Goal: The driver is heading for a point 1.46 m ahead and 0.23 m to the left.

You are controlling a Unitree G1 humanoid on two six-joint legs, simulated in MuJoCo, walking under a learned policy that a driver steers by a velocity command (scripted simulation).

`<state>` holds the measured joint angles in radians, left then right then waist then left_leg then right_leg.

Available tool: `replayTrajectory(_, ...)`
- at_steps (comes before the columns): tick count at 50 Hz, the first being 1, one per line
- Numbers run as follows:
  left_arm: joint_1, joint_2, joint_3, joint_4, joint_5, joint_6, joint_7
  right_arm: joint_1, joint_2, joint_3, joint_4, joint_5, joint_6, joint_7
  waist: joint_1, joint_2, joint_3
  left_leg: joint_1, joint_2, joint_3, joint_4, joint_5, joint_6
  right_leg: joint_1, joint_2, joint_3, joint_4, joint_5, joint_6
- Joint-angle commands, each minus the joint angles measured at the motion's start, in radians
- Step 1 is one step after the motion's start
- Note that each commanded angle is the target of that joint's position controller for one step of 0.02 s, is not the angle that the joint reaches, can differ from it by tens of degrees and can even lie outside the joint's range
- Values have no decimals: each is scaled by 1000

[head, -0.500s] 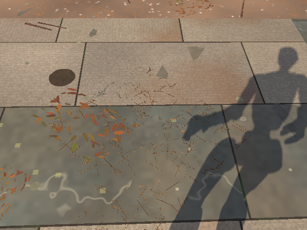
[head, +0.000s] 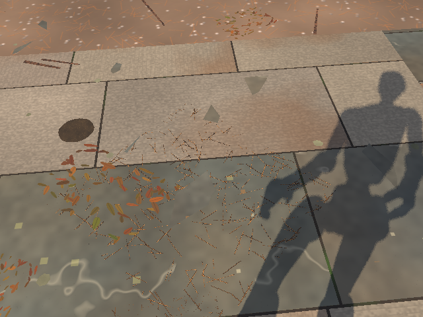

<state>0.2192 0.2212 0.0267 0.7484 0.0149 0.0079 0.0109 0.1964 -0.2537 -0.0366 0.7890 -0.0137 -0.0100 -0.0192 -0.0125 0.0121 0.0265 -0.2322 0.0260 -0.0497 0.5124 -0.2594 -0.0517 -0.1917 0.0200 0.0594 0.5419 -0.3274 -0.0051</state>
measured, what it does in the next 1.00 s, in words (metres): walks ahead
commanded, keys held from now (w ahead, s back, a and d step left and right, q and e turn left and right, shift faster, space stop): no key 0.38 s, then w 0.62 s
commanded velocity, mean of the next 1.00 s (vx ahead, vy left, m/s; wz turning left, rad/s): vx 0.20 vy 0.00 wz -0.01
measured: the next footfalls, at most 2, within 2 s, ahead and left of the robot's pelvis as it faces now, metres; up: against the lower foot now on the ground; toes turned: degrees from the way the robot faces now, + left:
right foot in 1.10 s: +0.45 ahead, -0.08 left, +0.00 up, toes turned -1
left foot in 1.64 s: +0.75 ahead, +0.16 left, +0.00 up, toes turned +3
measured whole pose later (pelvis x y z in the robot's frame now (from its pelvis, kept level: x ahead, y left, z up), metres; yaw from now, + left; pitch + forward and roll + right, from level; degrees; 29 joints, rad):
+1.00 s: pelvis +0.19 +0.04 +0.00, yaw +0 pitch +1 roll +0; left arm 0.01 0.25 0.04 0.78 -0.03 -0.08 -0.03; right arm 0.48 -0.21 -0.02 1.02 0.01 -0.08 -0.01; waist -0.10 -0.04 0.03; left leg 0.15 -0.04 0.02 0.13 -0.31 0.05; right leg -0.62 -0.06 -0.02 0.59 0.03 -0.01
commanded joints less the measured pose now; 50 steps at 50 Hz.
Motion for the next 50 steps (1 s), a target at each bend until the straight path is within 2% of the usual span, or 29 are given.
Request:
replayTrajectory(1, -11, 125, 29, -52, -1, -19, 5, -12, -98, -26, -40, 2, -9, -8, 1, -55, -6, 44, 13, -5, -40, 140, 7, -69, -77, 90, -142, 146, -32)
replayTrajectory(8, 3, 113, 25, -17, -5, -25, 3, 10, -107, -30, 20, 7, -5, -19, 3, -26, -19, 59, 18, -8, -44, 175, -3, -45, -64, 73, -135, 198, -35)
replayTrajectory(19, 28, 106, 24, 68, -9, -26, 6, 36, -107, -31, 119, 11, 4, -32, 3, -22, -9, 69, 17, -5, -54, 191, 1, -33, -45, 43, -138, 227, -28)
replayTrajectory(20, 45, 105, 24, 84, -10, -24, 8, 52, -96, -29, 135, 11, 6, -32, 3, -33, -29, 74, -1, 16, -47, 107, 2, -24, -38, 40, -153, 123, -32)
replayTrajectory(21, 53, 123, 30, 93, -17, -19, 12, 51, -92, -29, 143, 17, 7, -33, 10, -54, -13, 39, -34, 53, -8, -32, 8, -30, -38, 56, -174, -62, -51)
replayTrajectory(22, 64, 155, 40, 96, -23, -15, 14, 36, -87, -29, 140, 22, 4, -33, 24, -97, 22, -28, -62, 87, 55, -159, 17, -46, -68, 113, -216, -281, -85)
replayTrajectory(23, 88, 182, 47, 99, -27, -16, 15, 4, -81, -27, 123, 25, -6, -30, 43, -151, 66, -121, -69, 105, 134, -212, 25, -52, -141, 222, -285, -451, -132)
replayTrajectory(24, 105, 209, 55, 101, -31, -22, 16, -27, -72, -23, 103, 33, -23, -24, 55, -204, 112, -191, -53, 95, 212, -212, 43, -63, -229, 351, -350, -538, -186)
replayTrajectory(25, 110, 216, 58, 104, -35, -33, 18, -52, -72, -22, 88, 42, -43, -16, 58, -217, 156, -236, -17, 55, 266, -209, 67, -84, -289, 440, -391, -531, -227)
replayTrajectory(26, 98, 207, 56, 103, -33, -44, 19, -52, -76, -24, 85, 49, -60, -5, 49, -218, 172, -281, 11, 32, 289, -237, 90, -58, -314, 462, -395, -465, -242)
replayTrajectory(27, 79, 197, 54, 98, -36, -51, 18, -40, -77, -24, 87, 52, -76, 6, 36, -207, 165, -285, 28, 26, 246, -260, 112, -25, -316, 438, -380, -391, -237)
replayTrajectory(28, 47, 193, 54, 91, -45, -52, 17, -9, -75, -24, 100, 53, -88, 17, 10, -182, 144, -209, 29, 39, 143, -230, 129, -30, -290, 373, -354, -318, -211)
replayTrajectory(29, -6, 194, 53, 80, -54, -48, 15, 75, -73, -29, 142, 50, -96, 24, -40, -155, 103, -18, 0, 81, 2, -87, 134, -103, -232, 273, -313, -234, -173)
replayTrajectory(30, -22, 178, 49, 74, -50, -45, 13, 174, -81, -40, 197, 40, -97, 27, -76, -121, 54, 169, -45, 103, -44, 37, 114, -178, -166, 188, -231, -151, -140)
replayTrajectory(31, -40, 127, 34, 62, -38, -50, 10, 279, -108, -52, 231, 31, -96, 28, -111, -11, 10, 305, 30, -29, -99, 1, 123, -264, -89, 81, -28, -55, -91)
replayTrajectory(32, -51, 72, 19, 21, -30, -63, 13, 384, -229, -77, 239, 32, -99, 30, -128, 275, -28, 417, 263, -450, -281, -164, 237, -442, 41, -60, 315, -116, -14)
replayTrajectory(33, -43, 118, 34, 12, -52, -80, 16, 358, -202, -60, 230, 16, -109, 39, -103, 249, -3, 378, 364, -677, -360, -266, 326, -544, 35, 31, 516, -250, -18)
replayTrajectory(34, -16, 140, 39, 25, -68, -93, 8, 265, -151, -43, 203, 20, -116, 38, -57, 152, 78, 338, 353, -593, -356, -290, 318, -611, -30, 70, 599, -170, -42)
replayTrajectory(35, -5, 142, 40, 42, -68, -102, 1, 211, -122, -35, 182, 21, -117, 37, -39, 110, 96, 321, 301, -476, -359, -253, 281, -621, -71, 53, 604, -67, -59)
replayTrajectory(36, -19, 144, 45, 46, -56, -108, -2, 184, -120, -30, 172, 21, -115, 39, -31, 82, 98, 323, 270, -393, -368, -161, 251, -630, -97, 34, 573, 15, -66)
replayTrajectory(37, -42, 151, 51, 44, -44, -109, -7, 184, -96, -20, 171, 18, -110, 39, -31, 79, 89, 319, 238, -308, -372, -32, 224, -609, -120, 20, 533, 76, -64)
replayTrajectory(38, -49, 140, 51, 45, -38, -107, -16, 208, -76, -12, 179, 15, -103, 38, -33, 92, 69, 317, 206, -237, -371, 85, 211, -578, -124, -2, 506, 117, -56)
replayTrajectory(39, -54, 120, 49, 46, -34, -104, -23, 238, -74, -9, 188, 14, -99, 35, -36, 98, 55, 323, 191, -190, -367, 199, 212, -570, -121, -26, 486, 146, -42)
replayTrajectory(41, -103, 94, 42, 28, -32, -95, -28, 267, -96, -10, 196, 14, -89, 24, -43, 76, 56, 314, 180, -128, -372, 337, 224, -580, -117, -55, 413, 192, -12)
replayTrajectory(44, -229, 65, 26, -19, -35, -95, -32, 262, -121, -10, 190, 11, -79, 8, -63, 64, 88, 231, 153, -61, -408, 350, 219, -521, -95, -84, 204, 304, 13)
replayTrajectory(47, -319, 67, 19, -48, -41, -99, -42, 304, -132, -11, 202, 18, -79, 1, -82, 74, 119, 201, 162, -36, -438, 318, 224, -447, -67, -106, 65, 388, 8)
replayTrajectory(50, -368, 84, 18, -75, -46, -107, -57, 316, -137, -17, 214, 29, -74, -1, -65, 75, 136, 279, 207, -28, -409, 383, 221, -442, -61, -86, -9, 379, -28)
Keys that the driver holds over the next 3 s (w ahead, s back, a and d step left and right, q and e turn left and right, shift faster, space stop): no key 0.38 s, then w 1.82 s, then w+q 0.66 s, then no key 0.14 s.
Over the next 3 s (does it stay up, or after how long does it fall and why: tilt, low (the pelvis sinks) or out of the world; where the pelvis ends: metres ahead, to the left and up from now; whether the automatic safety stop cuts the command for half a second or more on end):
stays up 1.31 0.13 0.01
